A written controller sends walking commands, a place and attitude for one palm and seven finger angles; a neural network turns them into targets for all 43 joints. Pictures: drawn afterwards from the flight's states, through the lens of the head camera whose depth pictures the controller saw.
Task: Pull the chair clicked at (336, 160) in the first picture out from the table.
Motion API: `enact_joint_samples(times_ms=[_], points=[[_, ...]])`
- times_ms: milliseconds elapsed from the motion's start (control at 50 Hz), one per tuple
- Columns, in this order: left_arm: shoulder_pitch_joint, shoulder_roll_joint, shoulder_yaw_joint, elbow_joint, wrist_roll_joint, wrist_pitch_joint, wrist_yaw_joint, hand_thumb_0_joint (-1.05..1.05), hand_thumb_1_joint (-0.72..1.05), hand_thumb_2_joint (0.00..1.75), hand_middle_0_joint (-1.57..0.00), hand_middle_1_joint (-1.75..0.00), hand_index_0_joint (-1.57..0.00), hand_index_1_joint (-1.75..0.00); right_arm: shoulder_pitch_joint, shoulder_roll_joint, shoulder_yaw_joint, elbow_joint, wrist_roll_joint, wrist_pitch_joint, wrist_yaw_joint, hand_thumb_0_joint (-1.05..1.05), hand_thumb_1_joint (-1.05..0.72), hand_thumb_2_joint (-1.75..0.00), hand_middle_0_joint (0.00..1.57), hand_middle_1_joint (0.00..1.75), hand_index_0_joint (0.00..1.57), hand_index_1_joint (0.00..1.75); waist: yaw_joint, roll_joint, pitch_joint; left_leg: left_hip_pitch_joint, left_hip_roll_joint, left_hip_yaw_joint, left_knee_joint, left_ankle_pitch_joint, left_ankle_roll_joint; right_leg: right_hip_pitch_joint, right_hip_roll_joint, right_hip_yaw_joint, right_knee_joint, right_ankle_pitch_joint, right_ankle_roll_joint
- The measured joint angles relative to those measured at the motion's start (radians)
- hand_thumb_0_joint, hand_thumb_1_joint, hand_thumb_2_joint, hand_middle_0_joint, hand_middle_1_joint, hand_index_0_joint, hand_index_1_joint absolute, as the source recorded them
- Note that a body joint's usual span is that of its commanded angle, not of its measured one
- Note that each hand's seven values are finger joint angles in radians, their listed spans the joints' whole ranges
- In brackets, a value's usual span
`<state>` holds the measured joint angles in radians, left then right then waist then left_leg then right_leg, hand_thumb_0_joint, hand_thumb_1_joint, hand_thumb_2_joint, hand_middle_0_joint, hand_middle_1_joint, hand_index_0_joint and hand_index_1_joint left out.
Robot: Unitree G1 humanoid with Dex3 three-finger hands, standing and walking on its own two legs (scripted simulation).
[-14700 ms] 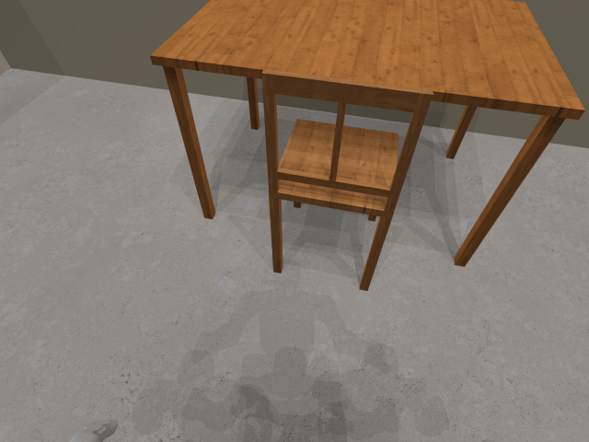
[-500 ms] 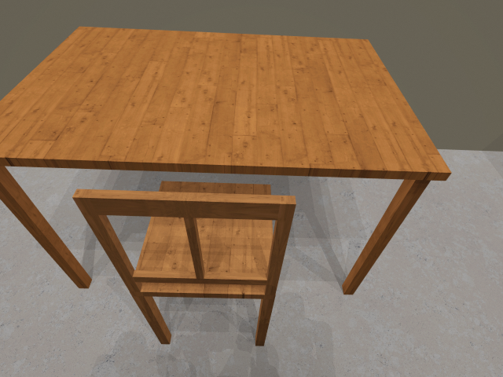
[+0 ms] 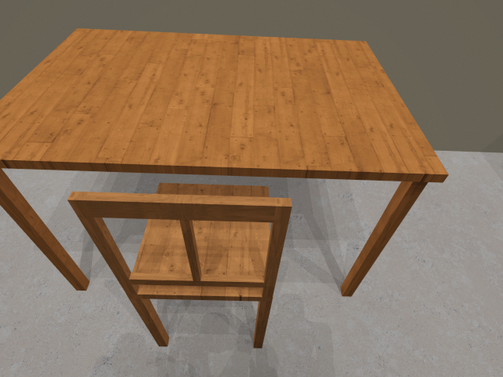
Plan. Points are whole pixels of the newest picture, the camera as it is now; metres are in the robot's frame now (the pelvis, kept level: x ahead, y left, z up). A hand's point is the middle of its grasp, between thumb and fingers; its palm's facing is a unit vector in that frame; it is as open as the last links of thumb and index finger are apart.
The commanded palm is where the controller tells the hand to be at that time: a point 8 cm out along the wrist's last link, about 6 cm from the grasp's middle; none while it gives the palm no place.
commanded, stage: look again from close up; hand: left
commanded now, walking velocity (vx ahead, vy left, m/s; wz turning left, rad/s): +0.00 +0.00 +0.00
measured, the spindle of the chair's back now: (192, 250) +0.38 +0.15 -0.10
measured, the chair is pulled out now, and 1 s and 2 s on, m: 0.00 0.00 0.00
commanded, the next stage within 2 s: shuffle to correct the standing spot in 1.50 s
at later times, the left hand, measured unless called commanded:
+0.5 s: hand out of the picture -0.03 +0.15 -0.18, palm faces +0.04 -0.99 -0.13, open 7.4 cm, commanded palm none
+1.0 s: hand out of the picture -0.03 +0.14 -0.18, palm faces +0.05 -0.99 -0.13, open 7.4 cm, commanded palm none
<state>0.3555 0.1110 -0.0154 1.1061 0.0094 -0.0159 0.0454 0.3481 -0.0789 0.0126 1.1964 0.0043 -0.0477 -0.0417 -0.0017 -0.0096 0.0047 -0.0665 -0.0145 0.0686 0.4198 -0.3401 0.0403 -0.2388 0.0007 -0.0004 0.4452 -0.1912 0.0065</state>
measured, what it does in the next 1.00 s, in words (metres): stands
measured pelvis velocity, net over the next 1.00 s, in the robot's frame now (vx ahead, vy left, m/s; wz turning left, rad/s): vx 0.00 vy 0.00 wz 0.00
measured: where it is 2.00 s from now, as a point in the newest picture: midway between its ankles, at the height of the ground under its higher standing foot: outside the picture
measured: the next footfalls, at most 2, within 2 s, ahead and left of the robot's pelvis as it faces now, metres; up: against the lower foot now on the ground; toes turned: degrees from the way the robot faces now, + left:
none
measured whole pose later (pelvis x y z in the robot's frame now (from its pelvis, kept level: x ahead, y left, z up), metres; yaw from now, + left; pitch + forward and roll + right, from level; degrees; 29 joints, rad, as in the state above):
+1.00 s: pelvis +0.00 +0.00 +0.00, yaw +0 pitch -1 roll -1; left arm 0.37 0.10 -0.02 1.10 0.01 -0.02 0.05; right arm 0.37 -0.06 0.01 1.20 0.01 -0.05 -0.04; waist 0.00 -0.01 -0.01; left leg -0.08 -0.01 0.07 0.42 -0.34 0.04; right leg -0.25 0.00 0.00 0.44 -0.19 0.00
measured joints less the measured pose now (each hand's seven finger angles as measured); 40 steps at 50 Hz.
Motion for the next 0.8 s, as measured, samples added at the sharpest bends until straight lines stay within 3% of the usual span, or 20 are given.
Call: enact_joint_samples(times_ms=[800], points=[[0.014, -0.006, 0.000, -0.006, 0.000, 0.000, 0.000, 0.00, 0.91, 0.90, -0.19, -0.30, -0.19, -0.30, 0.025, 0.015, 0.002, 0.004, 0.001, -0.005, -0.001, 0.00, -0.91, -0.90, 0.20, 0.30, 0.20, 0.30, -0.001, -0.004, -0.010, -0.008, 0.000, 0.000, 0.003, 0.003, 0.000, -0.006, 0.000, 0.001, -0.001, 0.005, -0.001]])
